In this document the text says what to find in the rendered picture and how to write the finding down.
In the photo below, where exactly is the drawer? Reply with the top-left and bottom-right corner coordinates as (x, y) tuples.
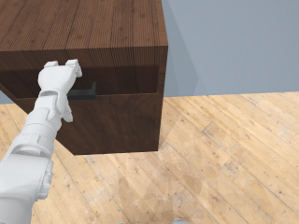
(0, 64), (159, 99)

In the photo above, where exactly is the handle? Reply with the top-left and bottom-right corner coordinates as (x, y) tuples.
(66, 82), (97, 101)

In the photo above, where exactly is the cabinet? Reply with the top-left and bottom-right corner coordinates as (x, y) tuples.
(0, 0), (169, 156)

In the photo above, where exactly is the robot left upper arm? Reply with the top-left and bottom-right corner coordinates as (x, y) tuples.
(0, 153), (54, 224)

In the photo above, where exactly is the left robot hand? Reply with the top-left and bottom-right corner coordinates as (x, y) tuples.
(37, 59), (82, 122)

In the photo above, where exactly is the robot left forearm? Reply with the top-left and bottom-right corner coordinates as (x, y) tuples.
(0, 88), (67, 171)

